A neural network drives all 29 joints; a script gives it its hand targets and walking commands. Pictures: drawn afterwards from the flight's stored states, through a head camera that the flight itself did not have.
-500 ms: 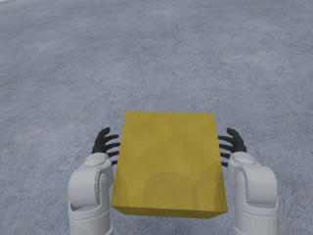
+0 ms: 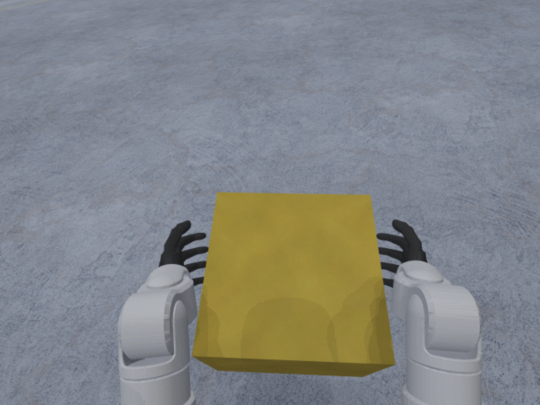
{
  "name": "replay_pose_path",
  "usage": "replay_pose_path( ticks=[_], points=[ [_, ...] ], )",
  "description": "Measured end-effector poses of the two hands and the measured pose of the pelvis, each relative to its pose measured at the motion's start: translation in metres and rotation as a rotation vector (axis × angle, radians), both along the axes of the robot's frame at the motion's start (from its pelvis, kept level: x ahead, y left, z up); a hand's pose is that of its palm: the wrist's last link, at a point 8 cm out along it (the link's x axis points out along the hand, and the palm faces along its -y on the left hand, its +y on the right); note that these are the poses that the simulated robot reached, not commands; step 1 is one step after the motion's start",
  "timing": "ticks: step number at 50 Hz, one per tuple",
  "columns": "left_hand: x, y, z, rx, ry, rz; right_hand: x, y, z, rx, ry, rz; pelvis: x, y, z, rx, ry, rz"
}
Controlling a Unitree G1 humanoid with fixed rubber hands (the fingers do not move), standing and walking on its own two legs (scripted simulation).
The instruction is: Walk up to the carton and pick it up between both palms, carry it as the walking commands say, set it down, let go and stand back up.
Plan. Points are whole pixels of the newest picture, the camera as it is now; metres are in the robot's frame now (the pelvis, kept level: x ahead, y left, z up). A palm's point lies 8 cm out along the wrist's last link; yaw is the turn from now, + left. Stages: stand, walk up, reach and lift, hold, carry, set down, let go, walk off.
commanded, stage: carry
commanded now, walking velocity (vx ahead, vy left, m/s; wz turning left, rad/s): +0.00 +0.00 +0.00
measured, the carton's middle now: (290, 286) +0.30 -0.01 +0.03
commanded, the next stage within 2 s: hold in 0.70 s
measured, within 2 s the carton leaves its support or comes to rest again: neither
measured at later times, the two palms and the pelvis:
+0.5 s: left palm (158, 291) +0.25 +0.16 +0.11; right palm (397, 281) +0.25 -0.14 +0.11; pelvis -0.01 +0.01 +0.00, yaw +0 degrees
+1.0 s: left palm (176, 322) +0.25 +0.16 +0.03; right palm (387, 312) +0.25 -0.15 +0.01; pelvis -0.01 +0.01 +0.00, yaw +1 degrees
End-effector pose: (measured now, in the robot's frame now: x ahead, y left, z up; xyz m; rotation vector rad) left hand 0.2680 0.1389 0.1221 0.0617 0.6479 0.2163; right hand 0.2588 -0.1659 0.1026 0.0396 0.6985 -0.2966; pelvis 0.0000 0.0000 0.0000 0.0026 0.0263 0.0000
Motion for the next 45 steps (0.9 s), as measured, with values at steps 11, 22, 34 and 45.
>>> replay_pose_path(
  ticks=[11,22,34,45],
  points=[
    [-0.017,0.021,-0.013,-0.063,0.026,0.013,-0.014,0.02,0.007,-0.075,0.03,0.016,-0.014,0.013,0.001,-0.009,-0.005,-0.007],
    [-0.015,0.023,-0.011,-0.047,0.022,0.014,-0.011,0.022,0.004,-0.059,0.026,0.019,-0.012,0.015,0.001,-0.01,-0.002,-0.007],
    [-0.014,0.022,-0.01,-0.047,0.011,0.013,-0.011,0.022,0.005,-0.058,0.016,0.017,-0.012,0.015,0.001,-0.01,-0.003,-0.007],
    [-0.012,0.026,-0.097,0.031,0.146,-0.045,0.001,0.018,-0.086,-0.022,0.134,0.141,-0.012,0.015,0.002,-0.013,-0.064,0.01]
  ],
)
